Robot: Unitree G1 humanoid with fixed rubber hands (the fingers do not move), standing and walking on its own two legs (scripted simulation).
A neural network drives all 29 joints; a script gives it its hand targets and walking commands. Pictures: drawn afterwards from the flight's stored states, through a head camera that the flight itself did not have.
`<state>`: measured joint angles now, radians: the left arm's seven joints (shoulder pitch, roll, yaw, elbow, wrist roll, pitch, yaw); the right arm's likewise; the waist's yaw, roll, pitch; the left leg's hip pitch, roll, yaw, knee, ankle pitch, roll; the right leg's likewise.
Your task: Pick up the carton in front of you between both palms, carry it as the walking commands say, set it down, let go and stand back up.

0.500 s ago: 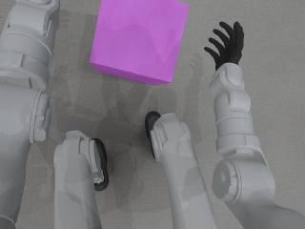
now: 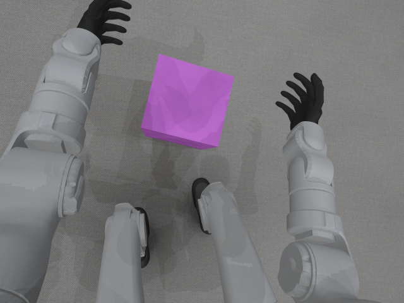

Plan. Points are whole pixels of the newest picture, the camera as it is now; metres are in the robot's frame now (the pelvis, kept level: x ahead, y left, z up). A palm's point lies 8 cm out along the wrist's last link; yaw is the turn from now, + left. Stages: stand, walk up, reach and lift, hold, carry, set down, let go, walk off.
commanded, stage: set down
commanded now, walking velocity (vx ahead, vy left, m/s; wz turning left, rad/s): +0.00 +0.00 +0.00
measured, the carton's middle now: (184, 110) +0.50 -0.09 -0.45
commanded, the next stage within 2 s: let go in 0.10 s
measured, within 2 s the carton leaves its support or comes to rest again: neither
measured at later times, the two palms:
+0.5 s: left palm (30, 103) +0.43 +0.14 +0.02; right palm (359, 151) +0.33 -0.24 +0.04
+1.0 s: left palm out of the picture +0.33 +0.20 +0.11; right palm out of the picture +0.28 -0.25 +0.13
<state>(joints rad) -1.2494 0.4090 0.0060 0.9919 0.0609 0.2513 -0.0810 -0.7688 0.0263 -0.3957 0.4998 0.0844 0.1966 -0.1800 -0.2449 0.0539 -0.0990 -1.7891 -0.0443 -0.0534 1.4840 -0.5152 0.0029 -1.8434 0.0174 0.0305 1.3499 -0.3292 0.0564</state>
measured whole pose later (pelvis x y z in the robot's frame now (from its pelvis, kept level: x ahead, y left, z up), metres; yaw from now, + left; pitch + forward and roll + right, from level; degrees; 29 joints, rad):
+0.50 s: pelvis +0.04 -0.02 +0.13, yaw +4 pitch +32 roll +1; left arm -0.56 0.14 0.20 0.67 0.17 0.13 0.09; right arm -0.27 -0.05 -0.20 0.45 -0.04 0.10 0.05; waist -0.18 -0.01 -0.09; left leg -1.12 -0.06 -0.09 0.92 -0.36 -0.02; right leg -1.19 -0.01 0.02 0.86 -0.24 0.01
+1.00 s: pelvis +0.11 -0.02 +0.19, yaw +1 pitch +9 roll -1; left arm 0.06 0.16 0.09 0.55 0.05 0.00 0.02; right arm 0.21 -0.21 -0.01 0.39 0.04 0.03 0.07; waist -0.07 -0.02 0.02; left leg -0.31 0.00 -0.06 0.50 -0.34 -0.01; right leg -0.42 0.03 0.05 0.50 -0.23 0.00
